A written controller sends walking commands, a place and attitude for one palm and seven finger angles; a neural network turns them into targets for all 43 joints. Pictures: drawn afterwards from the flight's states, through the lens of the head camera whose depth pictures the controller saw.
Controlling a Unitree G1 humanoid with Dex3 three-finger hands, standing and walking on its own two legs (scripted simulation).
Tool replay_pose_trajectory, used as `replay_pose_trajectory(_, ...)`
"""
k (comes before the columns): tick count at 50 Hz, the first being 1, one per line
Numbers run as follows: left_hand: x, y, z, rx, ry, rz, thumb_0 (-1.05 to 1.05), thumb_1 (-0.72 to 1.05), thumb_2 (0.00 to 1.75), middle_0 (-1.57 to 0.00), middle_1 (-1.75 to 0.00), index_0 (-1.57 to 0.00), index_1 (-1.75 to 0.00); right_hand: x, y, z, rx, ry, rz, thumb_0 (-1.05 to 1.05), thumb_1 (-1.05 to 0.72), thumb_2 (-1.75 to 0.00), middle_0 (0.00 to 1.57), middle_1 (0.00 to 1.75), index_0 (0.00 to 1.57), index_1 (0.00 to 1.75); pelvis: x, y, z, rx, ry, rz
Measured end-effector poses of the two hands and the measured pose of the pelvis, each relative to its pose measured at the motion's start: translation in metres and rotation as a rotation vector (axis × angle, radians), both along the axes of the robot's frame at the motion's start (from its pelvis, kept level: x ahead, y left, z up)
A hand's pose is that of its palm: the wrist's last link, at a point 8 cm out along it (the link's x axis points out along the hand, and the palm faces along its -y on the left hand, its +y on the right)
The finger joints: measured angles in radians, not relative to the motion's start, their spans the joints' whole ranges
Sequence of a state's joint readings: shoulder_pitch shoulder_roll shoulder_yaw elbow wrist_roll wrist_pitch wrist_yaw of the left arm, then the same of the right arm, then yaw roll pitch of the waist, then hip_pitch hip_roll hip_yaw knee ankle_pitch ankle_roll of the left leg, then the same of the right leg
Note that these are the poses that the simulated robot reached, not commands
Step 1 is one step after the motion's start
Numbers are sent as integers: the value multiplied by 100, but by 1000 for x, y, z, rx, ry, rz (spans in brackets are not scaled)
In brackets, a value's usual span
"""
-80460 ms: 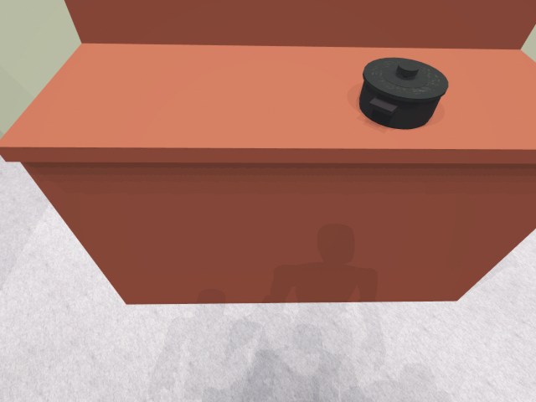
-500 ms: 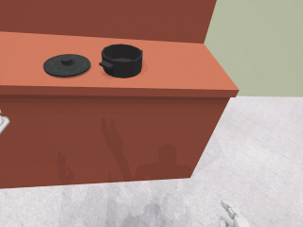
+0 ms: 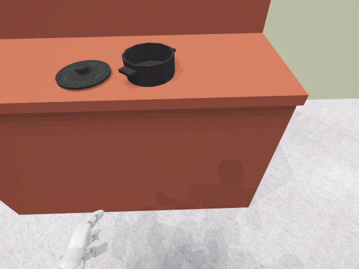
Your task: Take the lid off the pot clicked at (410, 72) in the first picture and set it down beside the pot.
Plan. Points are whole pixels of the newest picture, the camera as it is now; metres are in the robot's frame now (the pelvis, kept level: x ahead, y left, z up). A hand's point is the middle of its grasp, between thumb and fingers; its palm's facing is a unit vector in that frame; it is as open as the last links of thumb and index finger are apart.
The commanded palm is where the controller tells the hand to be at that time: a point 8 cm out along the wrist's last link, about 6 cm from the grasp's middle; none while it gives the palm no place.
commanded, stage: stop stepping back and stand still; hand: left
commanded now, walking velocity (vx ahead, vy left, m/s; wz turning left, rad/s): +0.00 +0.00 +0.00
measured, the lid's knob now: (81, 68) +0.71 +0.32 +0.12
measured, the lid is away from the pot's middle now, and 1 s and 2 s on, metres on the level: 0.23 0.23 0.23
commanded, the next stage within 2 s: let the arm hang, fingers relaxed in 0.62 s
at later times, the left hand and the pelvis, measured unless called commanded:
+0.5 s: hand out of the picture +0.10 +0.19 -0.14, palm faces +0.05 -0.96 -0.26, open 7.3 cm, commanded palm none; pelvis +0.06 -0.01 +0.02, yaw +1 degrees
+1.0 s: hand out of the picture +0.09 +0.17 -0.15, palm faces +0.05 -0.98 -0.20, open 7.3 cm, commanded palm none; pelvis +0.05 -0.01 +0.03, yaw +0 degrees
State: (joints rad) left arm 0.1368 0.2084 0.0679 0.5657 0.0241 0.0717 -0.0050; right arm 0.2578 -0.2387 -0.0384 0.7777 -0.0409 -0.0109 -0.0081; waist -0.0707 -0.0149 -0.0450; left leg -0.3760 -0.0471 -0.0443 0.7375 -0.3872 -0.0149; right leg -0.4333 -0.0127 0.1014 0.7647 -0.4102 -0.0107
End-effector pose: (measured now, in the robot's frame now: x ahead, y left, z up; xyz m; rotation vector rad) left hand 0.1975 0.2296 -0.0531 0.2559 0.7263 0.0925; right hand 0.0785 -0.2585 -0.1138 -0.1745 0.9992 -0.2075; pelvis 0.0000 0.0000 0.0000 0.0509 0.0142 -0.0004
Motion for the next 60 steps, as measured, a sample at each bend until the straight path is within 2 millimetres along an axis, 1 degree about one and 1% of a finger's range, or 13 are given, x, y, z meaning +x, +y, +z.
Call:
replay_pose_trajectory(1, -22, -15, -29, -39, 118, -9, 0, 91, 90, -19, -30, -19, -29, -6, -5, -4, -4, 39, -10, 1, -90, -90, 20, 30, 21, 30, 1, -3, -3, -6, -9, 2)
replay_pose_trajectory(2, -48, -29, -53, -79, 238, -13, 1, 92, 90, -19, -30, -19, -29, -13, -8, -8, -9, 82, -22, 1, -90, -90, 20, 30, 21, 30, 4, -4, -4, -25, -17, 11)
replay_pose_trajectory(3, -74, -42, -70, -118, 350, -9, 1, 91, 90, -19, -30, -19, -29, -20, -11, -9, -15, 130, -36, 1, -91, -90, 20, 30, 21, 30, 7, -4, -3, -42, -20, 20)
replay_pose_trajectory(4, -87, -44, -75, -173, 363, 86, -3, 94, 90, -20, -30, -20, -30, -28, -12, -9, -24, 183, -41, 1, -91, -90, 20, 30, 21, 30, 10, -4, -2, -61, -17, 34)
replay_pose_trajectory(5, -90, -41, -76, -186, 351, 146, -8, 97, 89, -20, -30, -20, -30, -36, -12, -8, -32, 240, -37, 1, -91, -90, 20, 30, 20, 30, 12, -4, -1, -77, -12, 47)
replay_pose_trajectory(9, -103, -19, -82, -155, 426, 198, -12, 100, 89, -21, -30, -21, -30, -58, -1, 0, -40, 395, -31, 1, -91, -90, 20, 30, 20, 30, 26, -4, 6, -88, 17, 65)
replay_pose_trajectory(12, -114, -5, -79, -111, 526, 202, -9, 97, 90, -20, -30, -20, -30, -65, 12, 5, -11, 439, -54, 1, -91, -90, 20, 30, 20, 30, 38, -6, 15, -68, 22, 44)
replay_pose_trajectory(17, -119, 9, -64, -31, 610, 204, -4, 94, 90, -20, -30, -20, -30, -62, 33, -2, 74, 462, -96, 1, -91, -90, 20, 30, 20, 30, 54, -9, 22, -64, 17, 26)
replay_pose_trajectory(23, -110, 9, -56, -2, 593, 214, -1, 92, 90, -19, -30, -20, -30, -40, 49, -12, 138, 433, -89, 1, -91, -90, 20, 30, 20, 30, 63, -10, 24, -66, 1, 23)
replay_pose_trajectory(30, -95, -12, -60, -59, 544, 198, 0, 91, 90, -19, -30, -20, -30, -25, 40, -11, 111, 396, -87, 3, -93, -90, 20, 30, 21, 30, 66, -8, 25, -63, -19, 17)
replay_pose_trajectory(36, -88, -15, -62, -77, 516, 190, 0, 94, 90, -20, -30, -20, -30, -20, 32, -5, 82, 356, -92, 1, -92, -90, 20, 30, 20, 30, 63, -9, 26, -64, -29, 13)
replay_pose_trajectory(43, -97, -13, -62, -80, 527, 185, 0, 93, 90, -20, -30, -20, -30, -28, 32, -2, 78, 357, -94, 1, -91, -90, 20, 30, 20, 30, 58, -9, 28, -66, -32, 10)
replay_pose_trajectory(60, -146, -11, -64, -82, 643, 201, 0, 92, 90, -20, -30, -20, -30, -65, 49, -2, 106, 438, -105, 1, -91, -90, 20, 30, 20, 30, 45, -3, 29, -66, -32, 6)
